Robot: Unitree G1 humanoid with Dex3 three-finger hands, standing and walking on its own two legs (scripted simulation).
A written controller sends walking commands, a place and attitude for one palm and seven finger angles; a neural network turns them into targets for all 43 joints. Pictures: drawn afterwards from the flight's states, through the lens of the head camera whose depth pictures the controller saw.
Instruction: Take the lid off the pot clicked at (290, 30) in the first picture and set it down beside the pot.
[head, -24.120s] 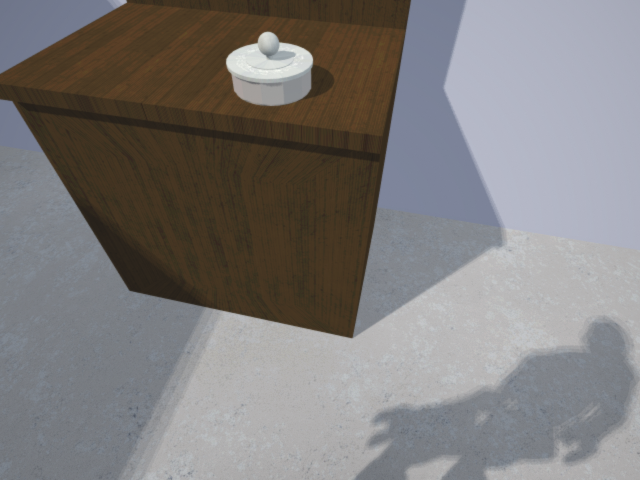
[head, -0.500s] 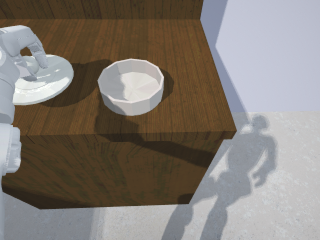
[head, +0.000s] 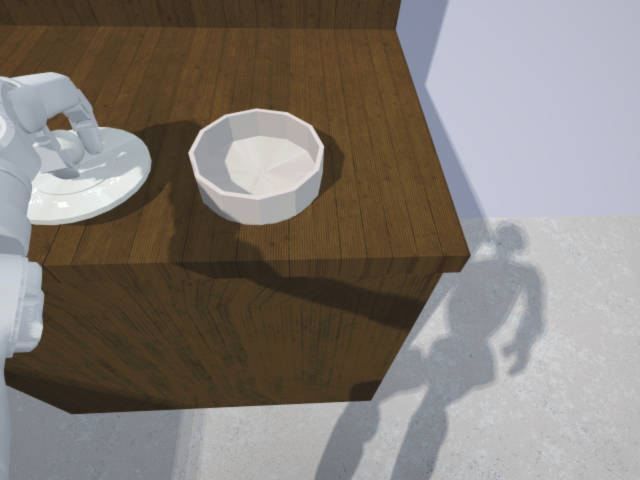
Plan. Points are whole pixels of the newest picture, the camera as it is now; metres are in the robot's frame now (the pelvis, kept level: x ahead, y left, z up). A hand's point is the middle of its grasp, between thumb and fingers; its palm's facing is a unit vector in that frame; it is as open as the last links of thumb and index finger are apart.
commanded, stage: lower the lid onto the table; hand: left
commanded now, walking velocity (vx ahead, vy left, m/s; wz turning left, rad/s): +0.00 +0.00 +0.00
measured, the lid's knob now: (63, 148) +0.49 +0.30 +0.14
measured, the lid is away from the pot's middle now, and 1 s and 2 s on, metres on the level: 0.23 0.24 0.24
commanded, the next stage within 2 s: open the fingers wide in 0.34 s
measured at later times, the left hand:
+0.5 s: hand (66, 156) +0.48 +0.29 +0.14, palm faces -0.41 -0.11 -0.90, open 6.4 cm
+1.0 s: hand (58, 157) +0.48 +0.30 +0.14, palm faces -0.36 -0.08 -0.93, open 7.2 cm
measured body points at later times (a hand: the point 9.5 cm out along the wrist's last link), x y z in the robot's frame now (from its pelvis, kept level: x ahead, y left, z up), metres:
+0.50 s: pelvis +0.00 +0.00 -0.01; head +0.07 +0.01 +0.44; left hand +0.49 +0.29 +0.19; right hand +0.04 -0.28 -0.13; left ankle +0.00 +0.06 -0.73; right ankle -0.03 -0.13 -0.73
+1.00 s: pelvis +0.00 +0.01 -0.01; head +0.07 +0.02 +0.44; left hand +0.49 +0.30 +0.19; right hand +0.04 -0.27 -0.13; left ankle +0.00 +0.06 -0.73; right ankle -0.03 -0.13 -0.73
